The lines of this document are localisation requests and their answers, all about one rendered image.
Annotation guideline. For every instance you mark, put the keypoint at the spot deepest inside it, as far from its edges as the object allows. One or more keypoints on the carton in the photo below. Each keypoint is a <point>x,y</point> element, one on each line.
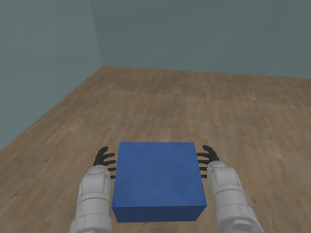
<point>158,182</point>

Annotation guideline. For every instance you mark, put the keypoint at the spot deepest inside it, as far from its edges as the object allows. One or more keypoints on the robot right forearm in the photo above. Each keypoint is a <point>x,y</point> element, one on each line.
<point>232,209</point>

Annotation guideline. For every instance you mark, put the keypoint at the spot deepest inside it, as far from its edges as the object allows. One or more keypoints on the robot left forearm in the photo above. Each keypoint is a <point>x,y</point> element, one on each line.
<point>93,203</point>

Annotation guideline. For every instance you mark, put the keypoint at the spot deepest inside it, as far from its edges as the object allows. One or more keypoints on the robot left hand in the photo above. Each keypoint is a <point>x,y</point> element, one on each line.
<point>99,160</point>

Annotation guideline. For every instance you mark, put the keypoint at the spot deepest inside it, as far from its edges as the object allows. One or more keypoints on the robot right hand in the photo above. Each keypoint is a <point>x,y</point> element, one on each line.
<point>211,155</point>

